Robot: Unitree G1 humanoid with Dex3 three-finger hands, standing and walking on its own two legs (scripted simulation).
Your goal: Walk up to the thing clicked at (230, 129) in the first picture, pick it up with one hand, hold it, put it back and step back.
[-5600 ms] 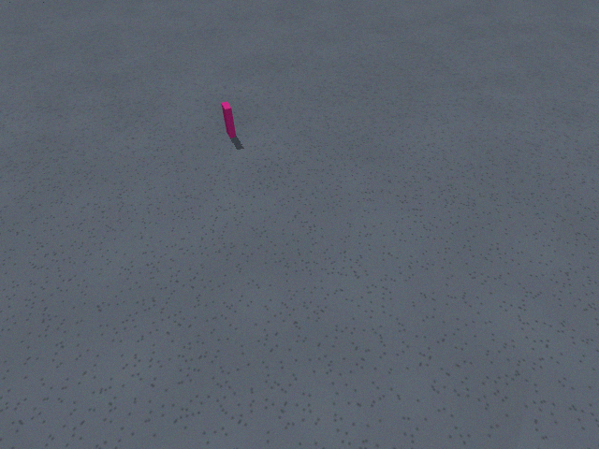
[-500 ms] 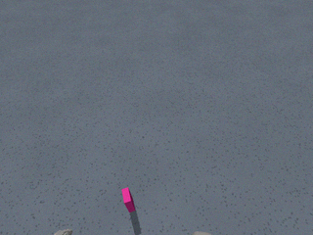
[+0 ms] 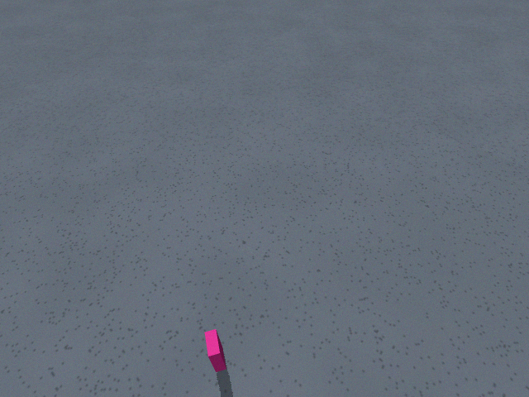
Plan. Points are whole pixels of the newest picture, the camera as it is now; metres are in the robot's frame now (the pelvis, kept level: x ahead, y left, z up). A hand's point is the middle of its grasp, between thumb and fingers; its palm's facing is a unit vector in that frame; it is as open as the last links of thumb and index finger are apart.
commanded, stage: walk up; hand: left
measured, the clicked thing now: (215, 351) +0.38 +0.20 -0.68
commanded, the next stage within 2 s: stand in 1.28 s
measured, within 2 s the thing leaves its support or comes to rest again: neither
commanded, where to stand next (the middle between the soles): +0.09 +0.01 m, yaw +1 degrees
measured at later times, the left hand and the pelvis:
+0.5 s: hand out of the picture +0.13 +0.24 -0.15, palm faces -0.01 -0.94 -0.33, open 7.4 cm; pelvis +0.03 -0.01 +0.00, yaw +0 degrees
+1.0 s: hand out of the picture +0.11 +0.25 -0.15, palm faces -0.01 -0.94 -0.34, open 7.4 cm; pelvis +0.03 +0.00 +0.00, yaw +0 degrees
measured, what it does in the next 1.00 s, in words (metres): stands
